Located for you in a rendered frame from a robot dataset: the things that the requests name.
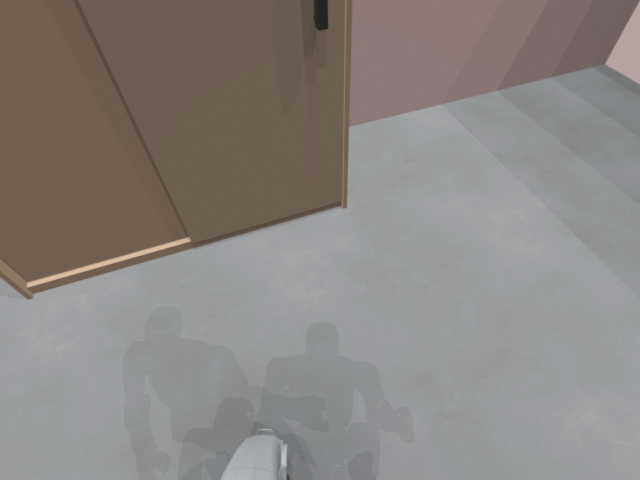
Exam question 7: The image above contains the left robot thigh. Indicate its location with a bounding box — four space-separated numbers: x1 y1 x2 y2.
220 435 288 480

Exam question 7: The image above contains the wardrobe door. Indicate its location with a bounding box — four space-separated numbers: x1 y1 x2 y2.
0 0 189 282
78 0 345 243

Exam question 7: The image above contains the robot left shin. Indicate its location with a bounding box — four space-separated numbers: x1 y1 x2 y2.
256 429 276 437

